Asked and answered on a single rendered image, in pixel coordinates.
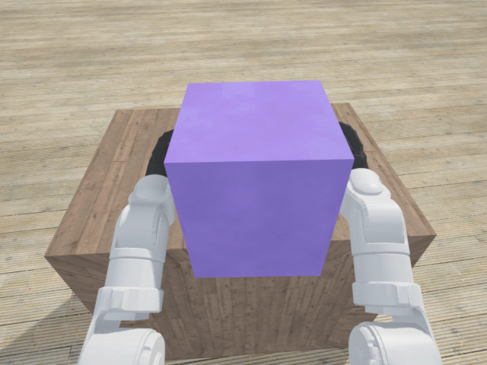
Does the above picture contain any robot left upper arm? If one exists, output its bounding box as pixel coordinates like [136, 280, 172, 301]
[79, 327, 165, 365]

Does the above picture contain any robot right upper arm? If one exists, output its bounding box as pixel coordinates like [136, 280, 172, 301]
[349, 322, 442, 365]

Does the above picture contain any carton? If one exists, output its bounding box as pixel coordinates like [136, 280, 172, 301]
[164, 80, 355, 278]

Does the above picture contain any left robot forearm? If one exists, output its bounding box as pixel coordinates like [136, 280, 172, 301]
[77, 174, 176, 365]

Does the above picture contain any right robot hand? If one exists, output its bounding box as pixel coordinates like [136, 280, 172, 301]
[339, 122, 369, 170]

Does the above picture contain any pedestal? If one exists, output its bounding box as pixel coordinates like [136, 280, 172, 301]
[44, 103, 437, 361]

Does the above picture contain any right robot forearm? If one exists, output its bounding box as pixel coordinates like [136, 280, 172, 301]
[339, 168, 443, 365]

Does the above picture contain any left robot hand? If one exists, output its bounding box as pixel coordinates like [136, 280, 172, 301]
[145, 129, 174, 177]

